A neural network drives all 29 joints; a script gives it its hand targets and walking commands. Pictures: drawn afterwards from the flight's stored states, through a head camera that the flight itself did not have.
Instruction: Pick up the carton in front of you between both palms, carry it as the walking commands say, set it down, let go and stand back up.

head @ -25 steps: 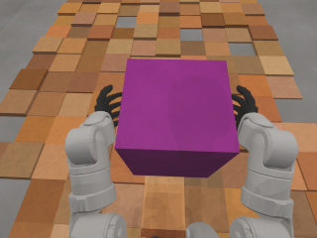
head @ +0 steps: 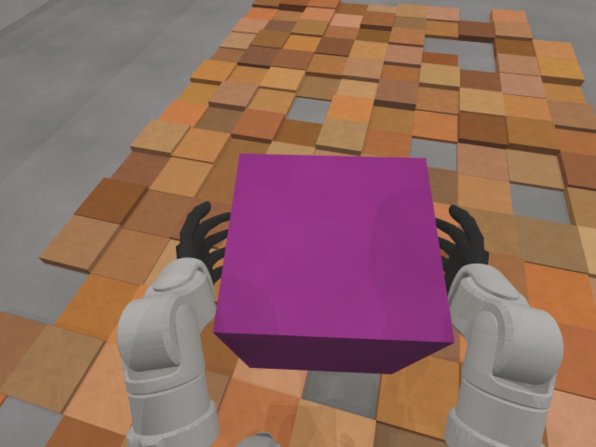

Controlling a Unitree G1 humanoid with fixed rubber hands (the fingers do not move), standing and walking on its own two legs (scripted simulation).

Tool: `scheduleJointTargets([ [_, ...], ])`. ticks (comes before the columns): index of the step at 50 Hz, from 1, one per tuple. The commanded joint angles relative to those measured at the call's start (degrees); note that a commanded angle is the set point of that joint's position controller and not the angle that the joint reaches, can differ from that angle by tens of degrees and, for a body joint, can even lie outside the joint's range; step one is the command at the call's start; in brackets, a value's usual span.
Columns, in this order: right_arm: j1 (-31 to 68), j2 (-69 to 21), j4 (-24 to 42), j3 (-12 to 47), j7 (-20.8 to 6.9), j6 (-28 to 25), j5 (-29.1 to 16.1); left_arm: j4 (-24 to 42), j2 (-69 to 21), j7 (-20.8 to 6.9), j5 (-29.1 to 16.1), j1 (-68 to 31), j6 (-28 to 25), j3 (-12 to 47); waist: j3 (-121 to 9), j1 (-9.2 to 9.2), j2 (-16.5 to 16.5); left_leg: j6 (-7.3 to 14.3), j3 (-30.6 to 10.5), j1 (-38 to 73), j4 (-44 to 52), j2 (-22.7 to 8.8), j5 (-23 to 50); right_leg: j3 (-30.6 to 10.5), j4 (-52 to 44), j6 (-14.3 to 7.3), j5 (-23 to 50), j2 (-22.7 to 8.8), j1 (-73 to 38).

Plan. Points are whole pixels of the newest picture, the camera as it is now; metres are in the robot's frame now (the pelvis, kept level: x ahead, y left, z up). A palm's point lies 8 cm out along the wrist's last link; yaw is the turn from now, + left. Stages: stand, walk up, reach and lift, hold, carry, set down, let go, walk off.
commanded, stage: carry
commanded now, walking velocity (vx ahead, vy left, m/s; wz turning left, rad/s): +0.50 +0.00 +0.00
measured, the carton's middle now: (325, 277) +0.34 +0.02 +0.05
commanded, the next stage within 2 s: none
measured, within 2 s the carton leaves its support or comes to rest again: neither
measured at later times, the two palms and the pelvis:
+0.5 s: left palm (264, 81) +0.64 +0.14 +0.14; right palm (454, 95) +0.62 -0.16 +0.14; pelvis +0.32 +0.03 -0.01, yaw -3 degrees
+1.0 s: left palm (304, 63) +0.98 +0.11 +0.00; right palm (426, 73) +0.96 -0.19 -0.01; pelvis +0.68 -0.02 -0.05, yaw -3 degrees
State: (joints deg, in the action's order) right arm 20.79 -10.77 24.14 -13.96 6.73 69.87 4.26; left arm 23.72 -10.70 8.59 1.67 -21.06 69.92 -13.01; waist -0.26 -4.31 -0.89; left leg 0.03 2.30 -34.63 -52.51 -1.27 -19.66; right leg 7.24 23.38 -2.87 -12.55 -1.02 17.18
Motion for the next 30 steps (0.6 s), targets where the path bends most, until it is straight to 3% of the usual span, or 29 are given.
scheduleJointTargets([
  [1, 21.9, -43.4, 4.0, 43.4, -5.1, -0.2, -13.6, 7.9, -45.8, -10.3, -20.8, -27.7, 1.0, 48.2, -23.0, 2.7, -9.1, -1.1, 4.0, 5.4, 15.9, 1.0, 9.8, -9.1, -7.8, -5.9, 21.2, -11.3, -17.4],
  [2, 21.2, -42.4, 5.9, 43.8, -5.0, 0.3, -14.5, 8.2, -45.5, -10.5, -21.4, -25.3, 1.6, 47.9, -22.7, 2.72, -9.5, -1.1, 5.2, 7.0, 19.4, 1.9, 12.6, -6.8, -7.6, -4.9, 21.8, -10.6, -18.0],
  [4, 20.0, -41.0, 8.0, 45.1, -5.4, 1.9, -16.6, 10.3, -42.3, -10.4, -20.5, -22.1, 2.7, 46.3, -21.3, 2.75, -8.7, -0.6, 7.2, 10.7, 24.6, 2.4, 14.9, -6.0, -6.4, -3.6, 21.2, -11.1, -18.4],
  [6, 20.6, -38.5, 9.3, 45.3, -6.0, 3.4, -17.9, 10.6, -39.9, -10.0, -19.9, -21.7, 4.0, 45.5, -22.4, 3.83, -6.9, 0.9, 9.8, 21.9, 29.0, 2.5, 15.1, -2.3, 0.7, -1.4, 21.9, -9.8, -14.3],
  [7, 21.2, -37.2, 9.0, 45.0, -6.1, 4.2, -18.4, 9.9, -38.1, -9.7, -19.0, -21.6, 4.8, 44.5, -24.1, 4.2, -5.8, 2.0, 7.7, 29.8, 28.5, -0.1, 13.4, -0.4, 6.5, 0.3, 21.2, -8.5, -10.4],
  [8, 20.3, -34.1, 8.2, 43.7, -6.0, 4.9, -17.7, 9.9, -36.3, -9.5, -19.1, -23.3, 5.7, 44.3, -25.7, 5.44, 1.9, 4.5, -4.5, 37.5, 29.5, -8.5, 10.4, 2.4, 18.2, 2.6, 9.8, -5.6, -2.3],
  [9, 21.0, -31.1, 7.5, 42.8, -5.7, 5.7, -17.9, 8.3, -35.2, -9.1, -18.8, -23.7, 6.7, 43.6, -25.8, 5.78, 13.8, 11.2, -25.4, 45.1, 33.4, -19.3, 11.6, 1.1, 32.3, 3.7, -6.1, 0.2, 12.9],
  [10, 23.3, -30.9, 7.1, 42.9, -5.6, 6.3, -18.5, 8.4, -33.6, -8.6, -19.0, -25.9, 7.3, 43.2, -23.3, 6.21, 18.1, 15.5, -32.4, 49.5, 33.8, -22.5, 19.9, -3.8, 41.0, 2.2, -18.7, 1.8, 25.8],
  [11, 25.0, -31.6, 7.6, 43.3, -5.6, 6.7, -18.9, 6.8, -34.3, -8.3, -19.0, -27.1, 7.5, 42.9, -22.8, 6.59, 13.4, 15.8, -29.2, 47.5, 32.3, -21.9, 24.9, -7.0, 45.6, 0.8, -18.2, -1.1, 28.4],
  [12, 27.1, -32.5, 7.3, 43.5, -5.5, 7.1, -19.4, 5.8, -35.4, -8.1, -18.8, -28.1, 7.6, 42.2, -23.4, 6.74, 6.6, 14.4, -24.5, 45.4, 31.9, -20.7, 26.9, -8.0, 44.3, 0.4, -15.7, -2.7, 27.8],
  [13, 29.8, -34.2, 7.5, 44.3, -5.7, 7.0, -20.6, 6.4, -36.5, -7.9, -19.2, -31.3, 7.4, 42.6, -23.4, 6.34, 3.9, 12.0, -21.0, 42.3, 33.1, -19.3, 25.2, -8.3, 40.3, 0.6, -11.8, -4.4, 25.3],
  [14, 33.5, -35.1, 7.6, 44.3, -6.0, 7.0, -22.1, 5.2, -37.2, -7.5, -18.5, -32.5, 7.3, 42.0, -22.6, 6.14, 4.2, 10.5, -17.5, 39.4, 35.6, -18.2, 22.5, -7.9, 36.6, 1.0, -9.2, -5.1, 23.3],
  [17, 36.3, -35.1, 4.8, 44.0, -6.0, 6.3, -23.0, 2.0, -36.5, -6.2, -16.7, -33.9, 6.3, 40.8, -21.0, 5.95, 7.9, 10.4, -10.6, 35.6, 38.3, -15.7, 18.2, -4.8, 25.8, 2.4, -5.6, -4.0, 19.8],
  [20, 35.6, -33.1, -2.9, 41.7, -5.7, 5.8, -21.6, -4.2, -34.6, -5.1, -13.8, -32.8, 5.8, 38.4, -18.8, 5.92, 9.2, 8.0, -2.4, 32.5, 36.8, -11.3, 21.0, -1.5, 15.4, 2.6, 3.4, -2.2, 15.1],
  [21, 36.0, -33.2, -4.7, 40.7, -5.4, 5.4, -21.3, -6.3, -34.5, -4.9, -13.2, -32.2, 5.6, 37.7, -17.2, 6.69, 8.8, 8.0, -1.6, 32.8, 37.0, -11.1, 21.0, -1.4, 13.4, 2.5, 8.4, -2.3, 16.1],
  [23, 36.2, -34.0, -9.7, 38.7, -5.1, 4.7, -19.8, -9.5, -34.8, -4.9, -12.7, -34.2, 5.0, 36.5, -15.5, 7.39, 9.0, 8.0, -0.4, 34.6, 35.2, -10.8, 22.7, -1.1, 10.0, 2.0, 10.9, -1.9, 16.1],
  [26, 39.1, -36.7, -13.9, 37.9, -4.8, 3.0, -18.3, -13.6, -36.7, -5.6, -12.9, -38.0, 3.6, 35.4, -14.3, 7.34, 9.3, 8.1, -0.8, 36.1, 29.3, -11.3, 27.2, -0.8, 6.9, -0.3, 10.4, -1.3, 14.7],
  [27, 40.3, -38.3, -15.2, 38.1, -4.9, 2.5, -18.6, -14.8, -37.3, -5.8, -12.9, -39.0, 3.0, 34.9, -15.1, 6.12, 8.9, 7.2, 0.0, 35.6, 25.4, -11.3, 31.8, 0.3, 5.3, -0.9, 11.2, -0.8, 10.8],
  [28, 43.3, -40.1, -16.7, 38.3, -5.0, 1.9, -18.5, -17.3, -37.8, -5.8, -12.1, -39.3, 1.9, 34.3, -17.0, 4.63, 3.5, 5.5, 3.6, 35.3, 15.9, -7.5, 38.4, 5.5, 0.9, -0.9, 12.7, 3.8, 3.5],
  [29, 41.4, -39.9, -18.0, 37.6, -5.1, 1.1, -18.0, -18.5, -39.2, -5.9, -12.5, -39.4, 0.9, 34.3, -21.6, 2.03, 1.0, 3.4, 6.2, 29.9, 3.6, -6.6, 36.2, 5.7, -2.2, -1.1, 17.2, 3.1, -11.1],
  [30, 42.6, -40.1, -19.3, 37.4, -4.9, 0.3, -17.6, -20.2, -39.6, -6.1, -11.7, -37.0, 0.2, 33.4, -24.3, -1.76, -1.2, 2.0, 6.4, 18.1, -10.5, -5.6, 24.1, 0.7, -2.4, -0.7, 17.2, -2.5, -25.0],
])
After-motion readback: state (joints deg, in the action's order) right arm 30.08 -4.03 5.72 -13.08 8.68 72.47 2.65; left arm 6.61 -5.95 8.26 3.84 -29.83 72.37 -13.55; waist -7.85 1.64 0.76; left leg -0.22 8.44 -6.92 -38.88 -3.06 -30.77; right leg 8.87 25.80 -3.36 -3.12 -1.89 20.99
